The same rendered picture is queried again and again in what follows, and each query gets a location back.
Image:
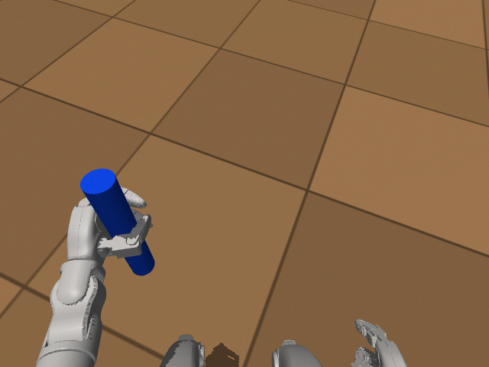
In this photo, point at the right robot hand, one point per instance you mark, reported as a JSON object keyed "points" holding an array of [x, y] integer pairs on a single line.
{"points": [[387, 354]]}

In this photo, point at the left robot hand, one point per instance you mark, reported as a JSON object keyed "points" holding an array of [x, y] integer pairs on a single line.
{"points": [[87, 237]]}

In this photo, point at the left robot arm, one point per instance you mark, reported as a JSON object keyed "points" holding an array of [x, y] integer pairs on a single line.
{"points": [[74, 333]]}

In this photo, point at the can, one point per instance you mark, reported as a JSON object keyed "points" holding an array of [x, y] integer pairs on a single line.
{"points": [[104, 193]]}

